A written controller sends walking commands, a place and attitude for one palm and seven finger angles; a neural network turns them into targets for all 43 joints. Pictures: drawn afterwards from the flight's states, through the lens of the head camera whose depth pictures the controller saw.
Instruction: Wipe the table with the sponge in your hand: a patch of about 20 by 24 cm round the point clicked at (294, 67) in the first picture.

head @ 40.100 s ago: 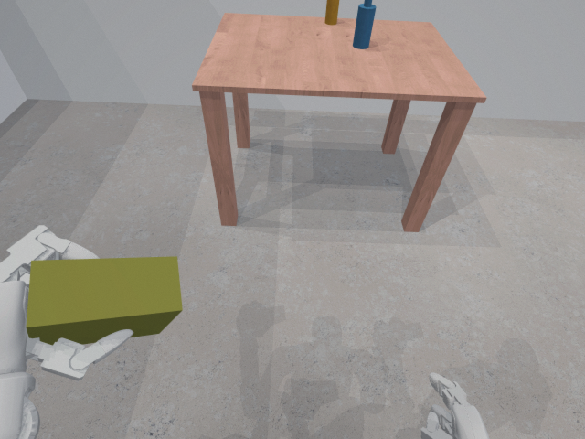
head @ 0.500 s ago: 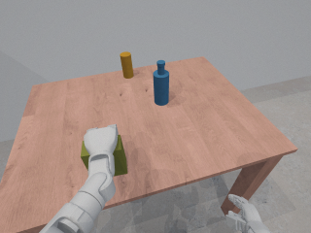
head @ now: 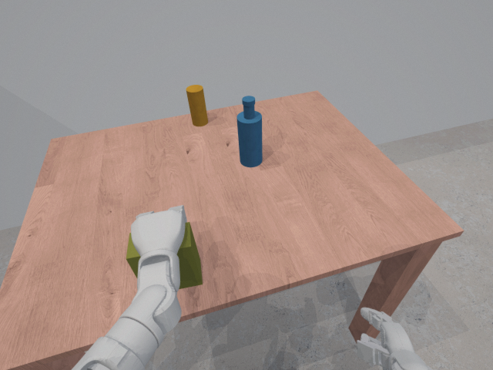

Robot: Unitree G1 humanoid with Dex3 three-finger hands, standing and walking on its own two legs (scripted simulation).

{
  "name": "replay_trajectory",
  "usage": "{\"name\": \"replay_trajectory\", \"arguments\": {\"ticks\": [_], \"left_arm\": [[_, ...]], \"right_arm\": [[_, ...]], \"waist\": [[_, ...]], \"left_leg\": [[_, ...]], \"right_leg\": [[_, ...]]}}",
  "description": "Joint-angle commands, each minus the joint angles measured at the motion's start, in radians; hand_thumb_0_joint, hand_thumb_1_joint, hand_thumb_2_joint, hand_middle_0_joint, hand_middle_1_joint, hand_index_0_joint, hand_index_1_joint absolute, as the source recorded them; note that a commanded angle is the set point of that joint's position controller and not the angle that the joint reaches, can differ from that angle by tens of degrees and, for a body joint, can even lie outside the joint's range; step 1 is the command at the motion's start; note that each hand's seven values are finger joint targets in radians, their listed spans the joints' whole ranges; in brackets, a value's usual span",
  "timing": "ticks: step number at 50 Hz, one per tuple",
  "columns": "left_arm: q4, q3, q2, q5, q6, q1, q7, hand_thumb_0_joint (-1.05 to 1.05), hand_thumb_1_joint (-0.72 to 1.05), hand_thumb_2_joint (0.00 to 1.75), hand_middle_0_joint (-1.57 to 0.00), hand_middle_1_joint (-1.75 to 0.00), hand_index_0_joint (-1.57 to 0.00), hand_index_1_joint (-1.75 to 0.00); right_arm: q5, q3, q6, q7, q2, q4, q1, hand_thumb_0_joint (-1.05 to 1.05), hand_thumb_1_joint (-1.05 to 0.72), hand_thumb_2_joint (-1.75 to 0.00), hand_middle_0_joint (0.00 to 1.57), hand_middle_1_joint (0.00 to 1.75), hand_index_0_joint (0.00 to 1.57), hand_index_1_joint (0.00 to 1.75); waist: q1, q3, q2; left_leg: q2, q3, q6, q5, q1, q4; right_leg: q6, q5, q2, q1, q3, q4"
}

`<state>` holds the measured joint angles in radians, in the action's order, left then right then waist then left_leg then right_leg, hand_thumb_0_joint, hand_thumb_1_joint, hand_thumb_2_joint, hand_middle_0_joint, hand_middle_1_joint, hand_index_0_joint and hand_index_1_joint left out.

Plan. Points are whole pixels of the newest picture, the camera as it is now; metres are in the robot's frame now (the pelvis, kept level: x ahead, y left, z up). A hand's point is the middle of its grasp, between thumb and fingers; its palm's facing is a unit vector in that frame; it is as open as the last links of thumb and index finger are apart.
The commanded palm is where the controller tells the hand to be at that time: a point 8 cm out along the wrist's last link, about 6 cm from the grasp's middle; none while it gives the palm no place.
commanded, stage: wipe back along the middle lane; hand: left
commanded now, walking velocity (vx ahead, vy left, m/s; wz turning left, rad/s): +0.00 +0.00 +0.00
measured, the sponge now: (170, 266) +0.31 +0.20 -0.03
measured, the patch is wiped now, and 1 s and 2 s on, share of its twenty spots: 0.80 0.80 0.85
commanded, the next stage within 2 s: slide across to the third lane in 0.56 s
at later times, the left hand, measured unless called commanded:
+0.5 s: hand (167, 250) +0.31 +0.19 +0.03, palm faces -0.01 -0.03 -1.00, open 10.2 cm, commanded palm +0.27 +0.17 +0.06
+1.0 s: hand (178, 249) +0.31 +0.17 +0.03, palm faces -0.03 -0.03 -1.00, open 10.2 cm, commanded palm +0.28 +0.13 +0.08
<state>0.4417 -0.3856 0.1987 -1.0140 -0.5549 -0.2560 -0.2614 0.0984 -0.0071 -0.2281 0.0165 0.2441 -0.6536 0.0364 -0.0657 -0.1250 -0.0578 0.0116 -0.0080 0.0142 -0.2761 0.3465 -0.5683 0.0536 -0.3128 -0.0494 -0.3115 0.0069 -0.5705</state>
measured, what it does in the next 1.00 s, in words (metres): stands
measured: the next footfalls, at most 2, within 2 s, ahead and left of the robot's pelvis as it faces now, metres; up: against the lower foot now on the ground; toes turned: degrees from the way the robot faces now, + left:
none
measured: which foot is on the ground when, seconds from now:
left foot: down 0.00-1.00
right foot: down 0.00-1.00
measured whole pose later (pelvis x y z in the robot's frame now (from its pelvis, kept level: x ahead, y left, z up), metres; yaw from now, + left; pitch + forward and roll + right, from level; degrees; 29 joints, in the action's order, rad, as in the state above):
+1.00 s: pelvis -0.01 +0.00 +0.00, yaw +1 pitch +2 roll +0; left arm 0.51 -0.48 0.16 -0.98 -0.54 -0.33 -0.25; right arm 0.10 0.01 -0.20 0.03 0.23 -0.67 0.04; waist -0.08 -0.12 -0.08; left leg 0.02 0.01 0.02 -0.27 0.35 -0.58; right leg 0.05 -0.31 -0.04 -0.31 0.03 -0.58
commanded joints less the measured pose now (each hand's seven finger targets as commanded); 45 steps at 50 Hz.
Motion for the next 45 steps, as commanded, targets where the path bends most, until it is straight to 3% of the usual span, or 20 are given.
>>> {"name": "replay_trajectory", "arguments": {"ticks": [1,4,5,6,8,18,20,21,23,32,38,41,45], "left_arm": [[-0.078,0.051,0.029,0.044,0.007,-0.109,0.025,0.0,0.1,1.3,-1.2,-1.6,-1.2,-1.6],[-0.059,0.026,0.01,0.035,0.005,-0.137,0.025,0.0,0.1,1.3,-1.2,-1.6,-1.2,-1.6],[-0.056,0.051,0.036,0.032,0.006,-0.159,0.023,0.0,0.1,1.3,-1.2,-1.6,-1.2,-1.6],[-0.061,0.021,0.001,0.036,0.007,-0.142,0.023,0.0,0.1,1.3,-1.2,-1.6,-1.2,-1.6],[-0.045,0.058,0.031,0.038,0.01,-0.102,0.019,0.0,0.1,1.3,-1.2,-1.6,-1.2,-1.6],[-0.053,0.028,0.001,0.043,0.008,-0.109,0.014,0.0,0.1,1.3,-1.2,-1.6,-1.2,-1.6],[-0.055,0.063,0.038,0.044,0.004,-0.113,0.013,0.0,0.1,1.3,-1.2,-1.6,-1.2,-1.6],[-0.062,0.019,-0.004,0.044,0.004,-0.135,0.015,0.0,0.1,1.3,-1.2,-1.6,-1.2,-1.6],[-0.035,0.026,0.002,0.038,0.004,-0.152,0.014,0.0,0.1,1.3,-1.2,-1.6,-1.2,-1.6],[-0.051,0.029,0.0,0.036,0.017,-0.11,0.013,0.0,0.1,1.3,-1.2,-1.6,-1.2,-1.6],[-0.085,-0.051,-0.064,0.039,0.014,-0.25,0.016,0.0,0.1,1.3,-1.2,-1.6,-1.2,-1.6],[-0.113,-0.071,-0.083,0.047,0.04,-0.304,0.017,0.0,0.1,1.3,-1.2,-1.6,-1.2,-1.6],[-0.129,-0.119,-0.132,0.056,0.067,-0.355,0.017,0.0,0.1,1.3,-1.2,-1.6,-1.2,-1.6]], "right_arm": [[-0.001,0.037,0.05,-0.01,0.111,0.17,-0.198,0.0,-0.9,-0.9,0.2,0.3,0.2,0.3],[0.001,0.035,0.055,-0.015,0.109,0.161,-0.195,0.0,-0.9,-0.9,0.2,0.3,0.2,0.3],[0.002,0.038,0.055,-0.013,0.114,0.157,-0.192,0.0,-0.9,-0.9,0.2,0.3,0.2,0.3],[0.0,0.038,0.057,-0.013,0.109,0.164,-0.189,0.0,-0.9,-0.9,0.2,0.3,0.2,0.3],[0.0,0.04,0.061,-0.012,0.112,0.161,-0.187,0.0,-0.9,-0.9,0.2,0.3,0.2,0.3],[0.002,0.041,0.063,-0.009,0.11,0.162,-0.191,0.0,-0.9,-0.9,0.2,0.3,0.2,0.3],[0.003,0.041,0.061,-0.009,0.116,0.161,-0.198,0.0,-0.9,-0.9,0.2,0.3,0.2,0.3],[0.003,0.039,0.06,-0.011,0.11,0.165,-0.199,0.0,-0.9,-0.9,0.2,0.3,0.2,0.3],[0.002,0.04,0.062,-0.012,0.11,0.158,-0.19,0.0,-0.9,-0.9,0.2,0.3,0.2,0.3],[-0.001,0.04,0.054,-0.006,0.108,0.167,-0.195,0.0,-0.9,-0.9,0.2,0.3,0.2,0.3],[0.003,0.041,0.058,-0.001,0.096,0.163,-0.204,0.0,-0.9,-0.9,0.2,0.3,0.2,0.3],[0.001,0.048,0.069,0.001,0.093,0.163,-0.202,0.0,-0.9,-0.9,0.2,0.3,0.2,0.3],[0.003,0.047,0.076,0.014,0.084,0.157,-0.206,0.0,-0.9,-0.9,0.2,0.3,0.2,0.3]], "waist": [[-0.002,-0.139,0.162],[0.004,-0.121,0.138],[0.006,-0.129,0.134],[0.007,-0.119,0.131],[-0.005,-0.131,0.144],[0.001,-0.111,0.14],[-0.007,-0.117,0.139],[0.005,-0.113,0.137],[0.006,-0.111,0.15],[-0.003,-0.139,0.16],[0.02,-0.138,0.098],[0.028,-0.183,0.115],[0.034,-0.189,0.118]], "left_leg": [[0.024,0.02,0.026,0.189,-0.07,0.039],[0.025,0.02,0.026,0.167,-0.073,0.043],[0.022,0.024,0.024,0.167,-0.071,0.046],[0.023,0.02,0.027,0.169,-0.074,0.044],[0.024,0.019,0.025,0.17,-0.066,0.042],[0.02,0.019,0.026,0.153,-0.072,0.046],[0.02,0.026,0.023,0.152,-0.064,0.05],[0.02,0.019,0.026,0.145,-0.073,0.049],[0.019,0.023,0.026,0.14,-0.072,0.048],[0.02,0.026,0.024,0.187,-0.07,0.032],[0.011,0.033,0.027,0.176,-0.113,0.041],[0.006,0.04,0.031,0.196,-0.141,0.034],[0.0,0.052,0.03,0.222,-0.158,0.038]], "right_leg": [[0.016,0.32,0.014,0.057,-0.062,0.094],[0.016,0.275,0.015,0.029,-0.058,0.105],[0.02,0.271,0.012,0.029,-0.061,0.1],[0.019,0.276,0.011,0.028,-0.059,0.098],[0.018,0.282,0.013,0.04,-0.062,0.098],[0.019,0.247,0.009,0.015,-0.056,0.104],[0.02,0.244,0.009,0.021,-0.059,0.105],[0.017,0.226,0.01,0.013,-0.053,0.104],[0.018,0.217,0.008,0.001,-0.05,0.103],[0.019,0.307,0.011,0.028,-0.05,0.083],[0.024,0.242,0.007,-0.011,-0.025,0.086],[0.024,0.25,0.004,-0.003,-0.017,0.079],[0.024,0.272,0.005,-0.003,-0.002,0.073]]}}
